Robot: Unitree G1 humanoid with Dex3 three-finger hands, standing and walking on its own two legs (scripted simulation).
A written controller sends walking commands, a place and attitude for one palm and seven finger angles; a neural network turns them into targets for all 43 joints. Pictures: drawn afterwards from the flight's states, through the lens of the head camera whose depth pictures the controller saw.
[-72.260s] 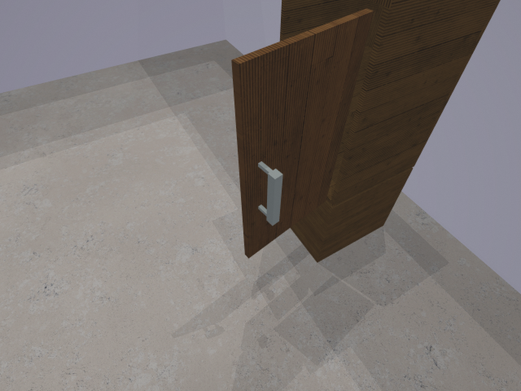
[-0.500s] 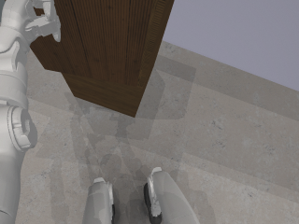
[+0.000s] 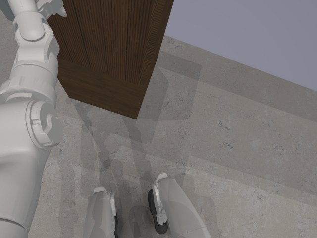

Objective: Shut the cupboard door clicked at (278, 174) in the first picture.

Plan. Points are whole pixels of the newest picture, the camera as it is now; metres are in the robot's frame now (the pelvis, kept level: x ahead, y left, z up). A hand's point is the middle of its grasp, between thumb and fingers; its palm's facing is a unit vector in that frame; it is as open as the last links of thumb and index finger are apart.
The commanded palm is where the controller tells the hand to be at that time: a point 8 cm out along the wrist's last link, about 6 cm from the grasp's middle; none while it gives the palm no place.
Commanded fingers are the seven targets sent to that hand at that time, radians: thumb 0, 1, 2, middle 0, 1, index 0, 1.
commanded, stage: pull the fist back off the door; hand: left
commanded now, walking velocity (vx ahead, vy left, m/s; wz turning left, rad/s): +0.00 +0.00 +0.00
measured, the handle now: out of the picture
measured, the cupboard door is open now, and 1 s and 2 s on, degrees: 0 0 0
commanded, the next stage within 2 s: draw the hand back to the body in 0.66 s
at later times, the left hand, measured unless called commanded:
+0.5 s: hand (69, 22) +0.56 +0.10 +0.09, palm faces +0.19 -0.98 -0.02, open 3.1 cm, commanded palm +0.52 +0.14 +0.10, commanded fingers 0.00 0.90 0.90 -1.30 -1.50 -1.30 -1.50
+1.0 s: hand (52, 36) +0.50 +0.12 +0.13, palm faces +0.20 -0.98 -0.05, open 3.1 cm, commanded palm +0.44 +0.17 +0.14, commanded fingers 0.00 0.90 0.90 -1.30 -1.50 -1.30 -1.50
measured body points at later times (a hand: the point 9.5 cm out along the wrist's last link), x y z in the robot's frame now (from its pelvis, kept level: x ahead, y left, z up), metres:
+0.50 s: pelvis +0.04 -0.01 +0.05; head +0.19 +0.00 +0.47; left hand +0.55 +0.15 +0.09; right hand +0.03 -0.27 -0.07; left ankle +0.04 +0.11 -0.58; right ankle +0.06 -0.12 -0.58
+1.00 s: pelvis +0.04 -0.01 +0.07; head +0.16 -0.03 +0.51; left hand +0.48 +0.17 +0.13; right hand +0.09 -0.26 -0.06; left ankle +0.04 +0.11 -0.58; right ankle +0.06 -0.12 -0.58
